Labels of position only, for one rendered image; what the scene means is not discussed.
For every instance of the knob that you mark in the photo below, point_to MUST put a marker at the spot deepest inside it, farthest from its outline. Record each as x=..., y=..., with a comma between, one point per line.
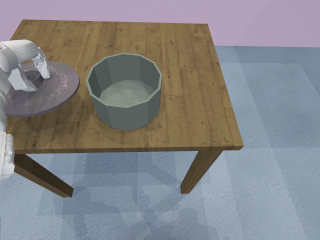
x=34, y=76

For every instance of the table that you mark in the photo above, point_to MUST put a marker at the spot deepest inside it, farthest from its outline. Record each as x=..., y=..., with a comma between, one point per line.
x=195, y=111

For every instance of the left robot upper arm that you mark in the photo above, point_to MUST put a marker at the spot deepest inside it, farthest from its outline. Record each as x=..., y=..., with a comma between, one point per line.
x=7, y=153

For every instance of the lid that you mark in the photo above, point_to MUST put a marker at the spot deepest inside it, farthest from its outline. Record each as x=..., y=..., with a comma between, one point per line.
x=51, y=94

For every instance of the left robot hand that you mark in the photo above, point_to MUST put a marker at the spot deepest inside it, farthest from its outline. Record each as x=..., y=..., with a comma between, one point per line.
x=26, y=50

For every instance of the pot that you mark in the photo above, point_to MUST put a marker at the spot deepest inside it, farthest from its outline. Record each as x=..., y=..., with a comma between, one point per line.
x=126, y=90

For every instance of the robot left forearm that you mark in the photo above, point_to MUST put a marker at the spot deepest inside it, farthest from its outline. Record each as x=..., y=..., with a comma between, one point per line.
x=8, y=63

